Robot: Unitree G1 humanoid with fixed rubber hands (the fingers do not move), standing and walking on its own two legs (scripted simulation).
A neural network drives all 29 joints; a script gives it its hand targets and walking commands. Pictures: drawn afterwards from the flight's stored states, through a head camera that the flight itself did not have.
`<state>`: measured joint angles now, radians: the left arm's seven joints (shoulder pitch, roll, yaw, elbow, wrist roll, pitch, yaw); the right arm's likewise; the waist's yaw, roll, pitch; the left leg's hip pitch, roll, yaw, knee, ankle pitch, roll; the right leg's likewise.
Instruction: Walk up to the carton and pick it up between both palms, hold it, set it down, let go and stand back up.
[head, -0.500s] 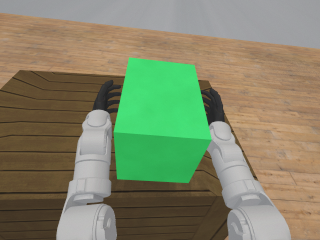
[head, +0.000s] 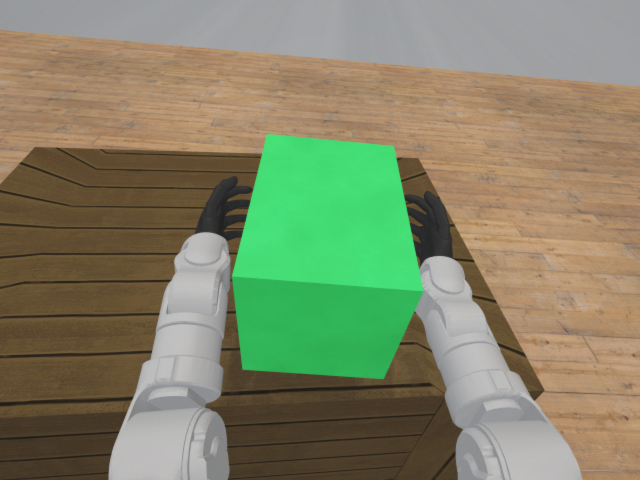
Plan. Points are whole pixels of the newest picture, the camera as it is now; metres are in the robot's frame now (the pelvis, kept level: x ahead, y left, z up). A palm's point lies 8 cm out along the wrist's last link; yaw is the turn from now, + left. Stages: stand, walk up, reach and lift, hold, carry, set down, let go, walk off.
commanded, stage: set down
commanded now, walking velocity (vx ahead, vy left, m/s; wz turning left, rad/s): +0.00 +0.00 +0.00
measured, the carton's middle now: (322, 251) +0.41 -0.01 +0.10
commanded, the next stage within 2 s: none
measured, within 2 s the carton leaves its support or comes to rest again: rests again in 1.78 s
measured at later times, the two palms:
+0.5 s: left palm (219, 237) +0.41 +0.13 +0.12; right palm (429, 262) +0.36 -0.15 +0.12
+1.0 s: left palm (223, 247) +0.43 +0.13 +0.09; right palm (421, 279) +0.36 -0.15 +0.08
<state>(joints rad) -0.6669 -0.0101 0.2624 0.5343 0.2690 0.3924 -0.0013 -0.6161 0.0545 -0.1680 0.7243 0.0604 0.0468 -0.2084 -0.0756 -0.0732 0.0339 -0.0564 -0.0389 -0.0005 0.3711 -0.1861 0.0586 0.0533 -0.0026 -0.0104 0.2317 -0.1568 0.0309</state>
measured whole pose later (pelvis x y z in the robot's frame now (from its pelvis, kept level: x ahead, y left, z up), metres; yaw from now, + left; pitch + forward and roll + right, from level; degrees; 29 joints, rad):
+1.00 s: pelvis +0.01 +0.01 +0.00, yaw -1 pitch +1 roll -2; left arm -0.74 0.07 0.25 0.88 0.22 0.16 -0.06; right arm -0.55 0.15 -0.28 0.75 -0.08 -0.05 -0.26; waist -0.08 -0.05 -0.03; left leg -0.20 -0.03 0.03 0.39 -0.20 0.07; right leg -0.09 0.00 0.00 0.23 -0.15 0.04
